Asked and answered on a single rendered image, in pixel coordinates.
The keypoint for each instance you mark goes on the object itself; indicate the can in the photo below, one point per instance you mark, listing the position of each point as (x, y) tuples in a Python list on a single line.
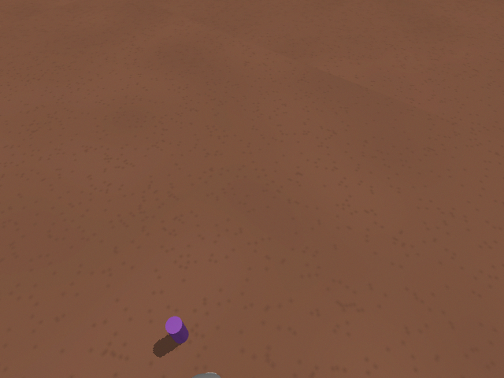
[(176, 328)]

